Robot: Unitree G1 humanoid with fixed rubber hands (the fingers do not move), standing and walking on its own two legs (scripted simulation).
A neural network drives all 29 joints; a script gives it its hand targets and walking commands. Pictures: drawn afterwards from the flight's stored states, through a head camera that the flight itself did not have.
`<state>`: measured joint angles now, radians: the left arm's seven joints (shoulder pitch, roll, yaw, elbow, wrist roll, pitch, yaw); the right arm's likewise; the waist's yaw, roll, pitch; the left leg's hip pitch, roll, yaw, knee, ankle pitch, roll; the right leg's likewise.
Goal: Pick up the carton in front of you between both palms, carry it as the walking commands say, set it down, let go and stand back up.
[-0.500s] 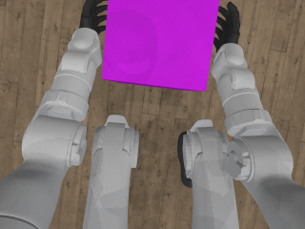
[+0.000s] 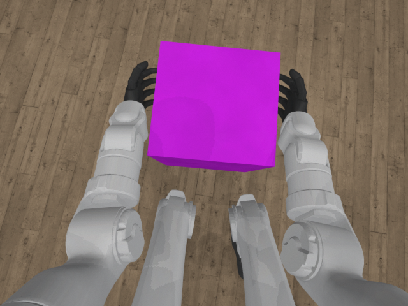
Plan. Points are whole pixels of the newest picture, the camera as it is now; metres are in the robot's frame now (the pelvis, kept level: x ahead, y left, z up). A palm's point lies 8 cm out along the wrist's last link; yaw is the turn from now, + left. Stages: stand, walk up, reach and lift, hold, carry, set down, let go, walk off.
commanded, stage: reach and lift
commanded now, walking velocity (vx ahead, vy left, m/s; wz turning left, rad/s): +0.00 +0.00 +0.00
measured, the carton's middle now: (211, 120) +0.46 +0.02 -0.14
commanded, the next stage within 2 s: none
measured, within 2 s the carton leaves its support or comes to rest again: neither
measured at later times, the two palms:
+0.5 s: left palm (104, 83) +0.43 +0.16 +0.10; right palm (351, 94) +0.43 -0.14 +0.10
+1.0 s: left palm (11, 23) +0.39 +0.15 +0.25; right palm out of the picture +0.40 -0.14 +0.25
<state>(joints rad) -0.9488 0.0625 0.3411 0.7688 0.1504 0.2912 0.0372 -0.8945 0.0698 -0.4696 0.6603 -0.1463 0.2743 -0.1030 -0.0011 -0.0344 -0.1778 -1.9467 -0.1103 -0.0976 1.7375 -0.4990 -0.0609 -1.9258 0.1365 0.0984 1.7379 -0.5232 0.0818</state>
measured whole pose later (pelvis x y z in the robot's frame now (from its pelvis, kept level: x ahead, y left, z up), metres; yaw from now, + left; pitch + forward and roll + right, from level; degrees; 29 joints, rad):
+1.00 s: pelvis +0.10 +0.00 +0.26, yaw +1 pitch +7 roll +0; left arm -0.24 -0.12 0.24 0.47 0.18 0.42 0.05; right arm -0.25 0.15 -0.26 0.46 -0.17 0.41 -0.05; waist 0.00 -0.01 -0.14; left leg -0.45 -0.06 -0.15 0.61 -0.29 -0.02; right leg -0.43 0.06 0.15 0.61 -0.30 0.02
